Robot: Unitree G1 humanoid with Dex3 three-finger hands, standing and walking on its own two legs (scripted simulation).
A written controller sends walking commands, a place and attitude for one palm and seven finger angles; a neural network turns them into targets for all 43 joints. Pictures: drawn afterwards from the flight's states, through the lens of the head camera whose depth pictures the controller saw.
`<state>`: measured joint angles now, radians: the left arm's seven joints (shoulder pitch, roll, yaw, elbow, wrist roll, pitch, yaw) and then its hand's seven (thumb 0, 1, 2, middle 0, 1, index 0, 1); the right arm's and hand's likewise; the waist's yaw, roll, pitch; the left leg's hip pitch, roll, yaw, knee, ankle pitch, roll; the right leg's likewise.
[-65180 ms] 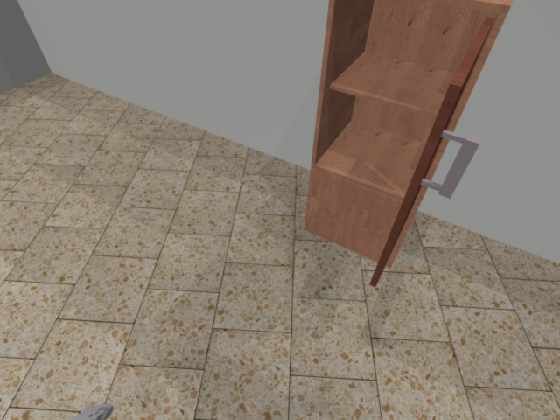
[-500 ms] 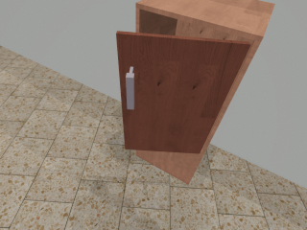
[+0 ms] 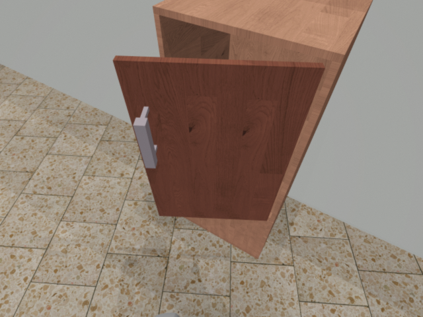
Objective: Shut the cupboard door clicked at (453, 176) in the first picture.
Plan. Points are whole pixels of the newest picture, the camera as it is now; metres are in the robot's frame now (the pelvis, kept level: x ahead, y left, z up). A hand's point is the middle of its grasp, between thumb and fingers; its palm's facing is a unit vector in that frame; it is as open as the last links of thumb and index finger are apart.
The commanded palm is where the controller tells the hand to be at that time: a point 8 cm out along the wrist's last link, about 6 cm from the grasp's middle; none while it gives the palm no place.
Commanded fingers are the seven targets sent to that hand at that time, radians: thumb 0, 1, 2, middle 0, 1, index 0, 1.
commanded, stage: come to a stop and stand still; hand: left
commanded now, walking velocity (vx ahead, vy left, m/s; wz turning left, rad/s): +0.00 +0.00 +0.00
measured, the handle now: (148, 138) +0.47 +0.17 +0.07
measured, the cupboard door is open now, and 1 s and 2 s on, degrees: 28 28 28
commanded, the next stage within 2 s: look again from close up in 1.12 s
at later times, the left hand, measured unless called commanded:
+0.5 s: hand out of the picture +0.03 +0.17 -0.17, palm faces +0.06 -0.96 -0.29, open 7.3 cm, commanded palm none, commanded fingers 0.00 0.90 0.90 -0.20 -0.30 -0.20 -0.30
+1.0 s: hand out of the picture -0.04 +0.18 -0.18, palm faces +0.03 -0.99 -0.17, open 7.3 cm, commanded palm none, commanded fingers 0.00 0.90 0.90 -0.20 -0.30 -0.20 -0.30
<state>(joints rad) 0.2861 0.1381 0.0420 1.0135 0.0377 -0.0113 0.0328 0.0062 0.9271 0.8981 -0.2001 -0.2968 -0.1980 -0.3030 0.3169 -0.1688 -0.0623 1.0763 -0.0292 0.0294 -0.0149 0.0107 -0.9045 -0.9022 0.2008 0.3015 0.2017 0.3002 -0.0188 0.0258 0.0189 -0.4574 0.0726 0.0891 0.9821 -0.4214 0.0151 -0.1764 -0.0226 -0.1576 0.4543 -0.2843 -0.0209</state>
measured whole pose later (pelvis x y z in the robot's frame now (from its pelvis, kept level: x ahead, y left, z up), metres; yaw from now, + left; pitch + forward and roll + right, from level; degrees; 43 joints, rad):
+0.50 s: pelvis +0.02 -0.02 -0.01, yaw +0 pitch +0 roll +1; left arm 0.27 0.16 0.04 0.99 0.04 0.01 0.06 0.01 0.92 0.90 -0.20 -0.30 -0.20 -0.30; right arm 0.10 -0.17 -0.06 1.01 -0.01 0.06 -0.04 0.01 -0.91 -0.90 0.20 0.30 0.20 0.30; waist 0.03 0.03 0.10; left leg -0.38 0.01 0.06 0.84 -0.46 0.00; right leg -0.17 -0.02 -0.10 0.55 -0.37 -0.04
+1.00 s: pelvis -0.03 +0.02 +0.01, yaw -1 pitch -2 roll +0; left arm 0.30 0.15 0.01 1.10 0.02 0.02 0.03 0.01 0.92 0.90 -0.20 -0.30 -0.20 -0.30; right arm 0.23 -0.16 -0.01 1.09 -0.02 0.02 -0.03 0.01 -0.93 -0.90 0.20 0.30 0.20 0.30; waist 0.02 -0.02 0.04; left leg -0.19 -0.02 0.09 0.41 -0.20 0.05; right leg -0.17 -0.05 -0.07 0.41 -0.21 0.02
